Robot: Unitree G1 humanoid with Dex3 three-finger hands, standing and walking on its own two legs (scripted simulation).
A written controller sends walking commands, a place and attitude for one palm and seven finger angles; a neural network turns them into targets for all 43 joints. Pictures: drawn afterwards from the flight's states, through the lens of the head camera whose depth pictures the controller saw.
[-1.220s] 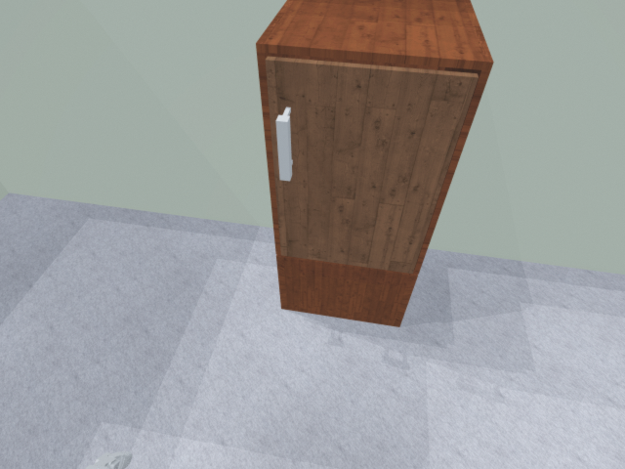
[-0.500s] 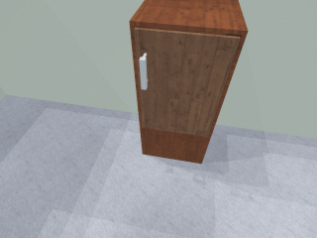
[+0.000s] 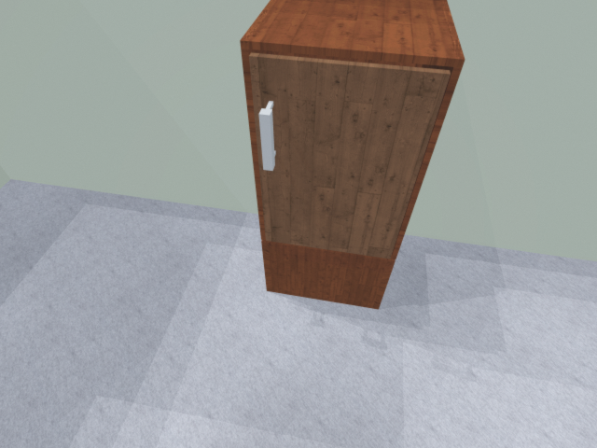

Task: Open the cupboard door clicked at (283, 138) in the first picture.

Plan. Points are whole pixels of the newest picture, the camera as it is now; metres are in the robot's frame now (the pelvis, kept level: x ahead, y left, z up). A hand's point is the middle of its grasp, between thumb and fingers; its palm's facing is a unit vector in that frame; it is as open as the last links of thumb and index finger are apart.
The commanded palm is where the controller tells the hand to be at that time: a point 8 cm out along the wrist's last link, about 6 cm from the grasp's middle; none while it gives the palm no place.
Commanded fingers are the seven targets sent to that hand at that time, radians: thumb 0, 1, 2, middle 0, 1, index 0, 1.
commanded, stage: look at it before walking up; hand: left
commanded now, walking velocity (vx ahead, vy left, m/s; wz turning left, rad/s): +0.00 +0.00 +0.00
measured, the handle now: (269, 136) +0.76 +0.11 -0.01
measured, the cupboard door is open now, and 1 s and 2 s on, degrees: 0 0 0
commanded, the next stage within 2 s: turn to face it in 0.22 s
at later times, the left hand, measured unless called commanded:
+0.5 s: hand out of the picture +0.08 +0.24 -0.16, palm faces -0.03 -0.94 -0.33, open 7.4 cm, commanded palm none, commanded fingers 0.00 0.90 0.90 -0.20 -0.30 -0.20 -0.30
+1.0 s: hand out of the picture +0.03 +0.18 -0.19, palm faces +0.00 -0.99 -0.16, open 7.4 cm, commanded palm none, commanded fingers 0.00 0.90 0.90 -0.20 -0.30 -0.20 -0.30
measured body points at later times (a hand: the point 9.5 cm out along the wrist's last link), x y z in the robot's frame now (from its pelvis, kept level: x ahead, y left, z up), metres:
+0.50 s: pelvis +0.01 +0.00 +0.00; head +0.01 -0.01 +0.45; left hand +0.08 +0.29 -0.13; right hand +0.08 -0.30 -0.14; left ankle +0.00 +0.12 -0.75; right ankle +0.00 -0.12 -0.75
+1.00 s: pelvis +0.06 +0.01 -0.01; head +0.07 +0.02 +0.43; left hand +0.04 +0.24 -0.17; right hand +0.00 -0.23 -0.17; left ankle +0.02 +0.11 -0.73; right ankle +0.00 -0.12 -0.75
